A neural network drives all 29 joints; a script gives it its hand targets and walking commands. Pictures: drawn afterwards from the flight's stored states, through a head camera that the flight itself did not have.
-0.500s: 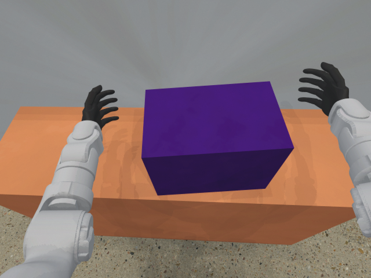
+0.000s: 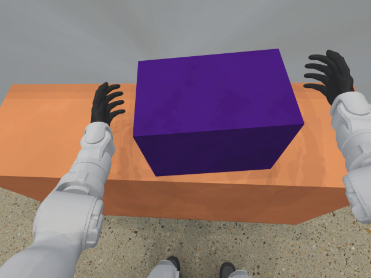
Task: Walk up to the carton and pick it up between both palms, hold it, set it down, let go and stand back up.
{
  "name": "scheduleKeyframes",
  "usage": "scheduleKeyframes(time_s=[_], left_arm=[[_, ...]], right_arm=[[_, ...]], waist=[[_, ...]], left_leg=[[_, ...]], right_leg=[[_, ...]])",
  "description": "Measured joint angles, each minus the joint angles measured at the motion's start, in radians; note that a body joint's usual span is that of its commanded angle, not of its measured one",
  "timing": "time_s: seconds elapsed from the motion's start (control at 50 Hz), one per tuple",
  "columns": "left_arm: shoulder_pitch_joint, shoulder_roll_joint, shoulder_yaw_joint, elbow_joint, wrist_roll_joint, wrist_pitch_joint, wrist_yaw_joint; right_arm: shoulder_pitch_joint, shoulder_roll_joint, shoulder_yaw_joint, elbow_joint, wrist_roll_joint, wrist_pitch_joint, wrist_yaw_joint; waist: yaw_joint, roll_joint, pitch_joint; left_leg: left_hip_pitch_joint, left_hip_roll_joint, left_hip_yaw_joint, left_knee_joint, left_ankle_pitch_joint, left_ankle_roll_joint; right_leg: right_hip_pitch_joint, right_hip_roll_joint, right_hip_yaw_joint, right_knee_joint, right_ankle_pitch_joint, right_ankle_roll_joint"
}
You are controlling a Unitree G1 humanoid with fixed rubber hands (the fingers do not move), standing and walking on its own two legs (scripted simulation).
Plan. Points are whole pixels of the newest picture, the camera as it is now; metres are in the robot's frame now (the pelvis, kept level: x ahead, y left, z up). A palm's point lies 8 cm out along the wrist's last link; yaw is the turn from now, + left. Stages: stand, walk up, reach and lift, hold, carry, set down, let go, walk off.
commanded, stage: reach and lift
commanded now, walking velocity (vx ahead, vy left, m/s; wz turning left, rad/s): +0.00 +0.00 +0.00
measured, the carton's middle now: (210, 119) +0.46 +0.02 +0.00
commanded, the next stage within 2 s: none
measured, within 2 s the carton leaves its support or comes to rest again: neither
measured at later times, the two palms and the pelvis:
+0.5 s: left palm (113, 118) +0.42 +0.24 +0.03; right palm (310, 98) +0.49 -0.18 +0.05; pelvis +0.00 +0.00 -0.01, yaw +0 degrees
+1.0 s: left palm (118, 116) +0.42 +0.22 +0.04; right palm (305, 93) +0.49 -0.17 +0.06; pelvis +0.00 +0.00 +0.00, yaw +0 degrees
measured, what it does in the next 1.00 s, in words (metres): stands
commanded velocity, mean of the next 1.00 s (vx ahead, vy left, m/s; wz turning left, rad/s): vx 0.00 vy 0.00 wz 0.00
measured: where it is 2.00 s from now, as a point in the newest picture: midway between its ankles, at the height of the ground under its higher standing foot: outside the picture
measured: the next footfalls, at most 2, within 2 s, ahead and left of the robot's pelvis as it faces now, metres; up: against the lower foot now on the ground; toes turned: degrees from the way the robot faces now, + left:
none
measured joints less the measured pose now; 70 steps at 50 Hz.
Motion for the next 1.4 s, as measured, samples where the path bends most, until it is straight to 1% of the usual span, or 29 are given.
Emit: scheduleKeyframes(time_s=[0.1,0.18,0.28,0.34,0.44,0.58,0.68,0.82,0.96,1.04,1.22,1.4], left_arm=[[-0.014,0.006,-0.006,0.000,-0.022,-0.010,0.006],[-0.047,0.013,-0.009,0.013,-0.030,-0.022,-0.001],[-0.077,0.026,-0.013,0.053,-0.036,-0.044,-0.034],[-0.081,0.016,-0.006,0.067,-0.022,-0.050,-0.042],[-0.062,-0.022,0.005,0.061,0.003,-0.049,-0.025],[-0.039,-0.069,0.013,0.021,0.027,-0.041,0.022],[-0.039,-0.087,0.034,-0.001,0.057,-0.032,0.037],[-0.039,-0.092,0.058,0.004,0.088,-0.023,0.038],[-0.043,-0.095,0.060,0.046,0.079,-0.038,0.032],[-0.046,-0.103,0.060,0.059,0.072,-0.052,0.032],[-0.041,-0.111,0.069,0.045,0.079,-0.064,0.047],[-0.042,-0.112,0.079,0.046,0.092,-0.062,0.046]], right_arm=[[-0.030,0.016,0.019,0.000,0.003,0.010,-0.001],[-0.047,0.042,0.015,0.013,-0.003,0.012,-0.015],[-0.043,0.095,0.000,0.007,-0.032,0.001,-0.052],[-0.028,0.115,-0.014,-0.002,-0.050,-0.009,-0.067],[-0.012,0.123,-0.043,-0.006,-0.076,-0.019,-0.076],[-0.037,0.119,-0.073,0.007,-0.096,-0.014,-0.063],[-0.056,0.130,-0.078,0.041,-0.099,-0.004,-0.057],[-0.042,0.154,-0.092,0.058,-0.115,-0.005,-0.065],[-0.039,0.162,-0.104,0.046,-0.139,-0.014,-0.078],[-0.046,0.165,-0.101,0.049,-0.140,-0.015,-0.081],[-0.049,0.174,-0.108,0.053,-0.141,-0.013,-0.083],[-0.044,0.176,-0.108,0.049,-0.142,-0.012,-0.087]], waist=[[0.008,-0.003,-0.014],[0.014,-0.002,-0.027],[-0.010,0.007,-0.032],[-0.017,0.009,-0.029],[-0.016,0.008,-0.029],[-0.011,0.001,-0.037],[-0.009,-0.002,-0.038],[-0.005,0.006,-0.033],[-0.004,0.015,-0.027],[-0.008,0.012,-0.023],[-0.019,0.003,-0.034],[-0.019,0.012,-0.038]], left_leg=[[-0.046,-0.001,0.003,0.025,-0.004,-0.002],[-0.075,-0.001,0.000,0.041,-0.006,-0.005],[-0.089,-0.010,-0.008,0.052,-0.008,-0.004],[-0.086,-0.012,-0.008,0.051,-0.008,-0.003],[-0.084,-0.011,-0.005,0.050,-0.009,0.002],[-0.092,-0.005,-0.003,0.059,-0.015,0.006],[-0.081,-0.001,-0.003,0.059,-0.020,0.005],[-0.046,-0.002,-0.005,0.048,-0.022,0.004],[-0.030,-0.005,-0.002,0.040,-0.020,0.004],[-0.034,-0.005,-0.001,0.042,-0.019,0.003],[-0.060,-0.001,-0.007,0.056,-0.022,-0.001],[-0.058,-0.003,-0.007,0.060,-0.024,0.002]], right_leg=[[-0.055,0.000,0.002,0.042,-0.011,-0.003],[-0.086,-0.001,0.000,0.065,-0.018,-0.006],[-0.099,-0.009,-0.008,0.084,-0.029,-0.006],[-0.095,-0.011,-0.008,0.082,-0.030,-0.004],[-0.088,-0.010,-0.006,0.067,-0.022,0.000],[-0.088,-0.005,-0.004,0.055,-0.016,0.004],[-0.074,-0.002,-0.005,0.050,-0.017,0.003],[-0.038,-0.003,-0.008,0.040,-0.021,0.001],[-0.027,-0.006,-0.007,0.043,-0.025,0.001],[-0.033,-0.007,-0.007,0.049,-0.026,0.000],[-0.056,-0.003,-0.013,0.059,-0.029,-0.004],[-0.053,-0.005,-0.013,0.061,-0.030,-0.002]])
